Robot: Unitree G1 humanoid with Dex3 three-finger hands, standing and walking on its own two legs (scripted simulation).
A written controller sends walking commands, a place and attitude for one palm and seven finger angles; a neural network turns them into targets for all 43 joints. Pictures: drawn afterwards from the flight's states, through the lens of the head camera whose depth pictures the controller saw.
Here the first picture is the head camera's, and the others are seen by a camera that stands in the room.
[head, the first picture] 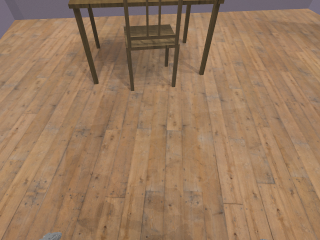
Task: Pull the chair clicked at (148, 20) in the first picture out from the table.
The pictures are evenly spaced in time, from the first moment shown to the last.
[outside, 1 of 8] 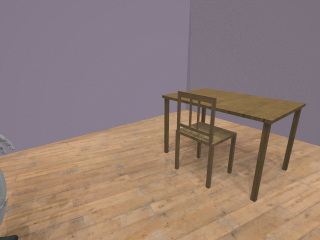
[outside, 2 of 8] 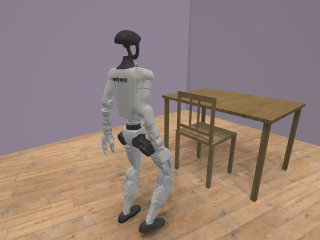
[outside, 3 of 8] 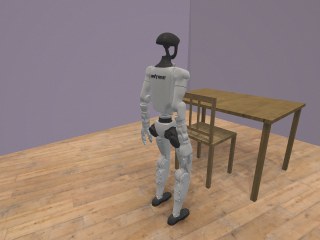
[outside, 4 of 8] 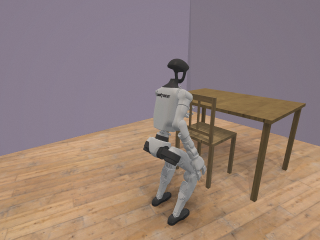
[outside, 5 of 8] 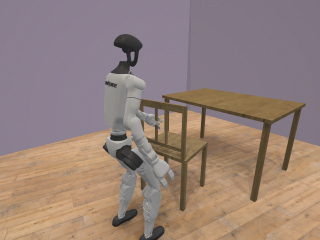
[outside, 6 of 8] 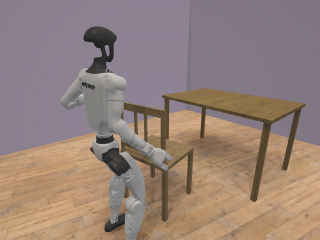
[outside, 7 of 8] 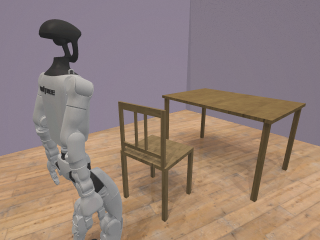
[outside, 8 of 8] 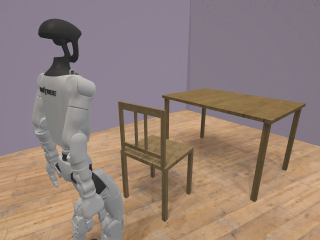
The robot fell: no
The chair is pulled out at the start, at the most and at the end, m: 0.00 0.62 0.61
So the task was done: yes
